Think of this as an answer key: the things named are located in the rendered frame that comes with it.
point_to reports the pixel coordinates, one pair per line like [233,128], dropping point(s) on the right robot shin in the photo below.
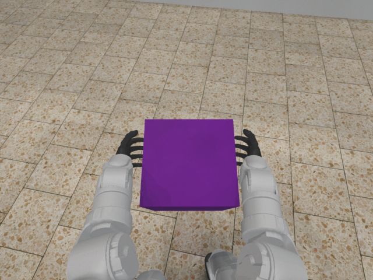
[216,251]

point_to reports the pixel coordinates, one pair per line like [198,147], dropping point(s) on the left robot forearm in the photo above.
[112,200]

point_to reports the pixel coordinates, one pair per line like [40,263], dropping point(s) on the right robot hand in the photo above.
[251,149]

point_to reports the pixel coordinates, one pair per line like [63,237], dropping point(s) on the carton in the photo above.
[189,165]

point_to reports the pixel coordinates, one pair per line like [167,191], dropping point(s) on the right robot thigh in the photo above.
[222,266]

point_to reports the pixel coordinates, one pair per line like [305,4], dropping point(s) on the robot right upper arm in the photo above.
[259,260]

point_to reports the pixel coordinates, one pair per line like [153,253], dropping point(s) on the right robot forearm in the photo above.
[263,219]

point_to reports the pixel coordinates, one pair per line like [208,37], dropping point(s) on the robot left upper arm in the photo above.
[110,256]

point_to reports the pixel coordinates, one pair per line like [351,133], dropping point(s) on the left robot hand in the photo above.
[126,148]

